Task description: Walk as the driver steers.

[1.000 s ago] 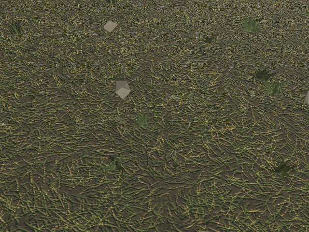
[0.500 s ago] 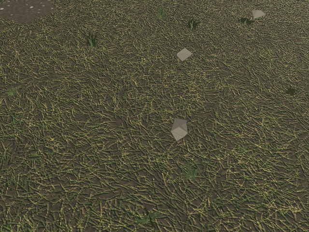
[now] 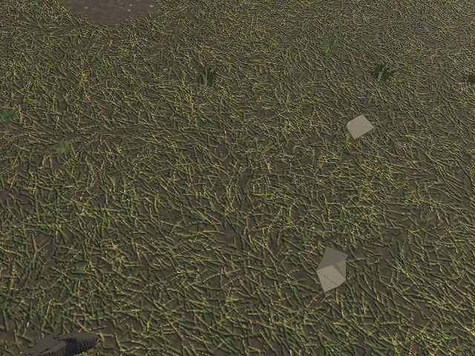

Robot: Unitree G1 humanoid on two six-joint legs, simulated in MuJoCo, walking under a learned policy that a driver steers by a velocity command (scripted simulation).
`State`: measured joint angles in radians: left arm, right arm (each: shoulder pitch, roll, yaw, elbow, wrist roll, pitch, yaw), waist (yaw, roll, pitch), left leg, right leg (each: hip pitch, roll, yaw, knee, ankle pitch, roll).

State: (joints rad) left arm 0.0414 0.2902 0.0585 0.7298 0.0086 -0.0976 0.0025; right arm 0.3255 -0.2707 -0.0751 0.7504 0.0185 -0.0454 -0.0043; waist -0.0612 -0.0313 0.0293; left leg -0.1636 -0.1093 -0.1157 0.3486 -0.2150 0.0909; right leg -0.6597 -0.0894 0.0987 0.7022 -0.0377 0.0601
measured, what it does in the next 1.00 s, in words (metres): walks ahead: right foot, then left foot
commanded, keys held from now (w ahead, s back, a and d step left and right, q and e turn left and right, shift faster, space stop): w+q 0.12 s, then q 0.04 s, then no key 0.84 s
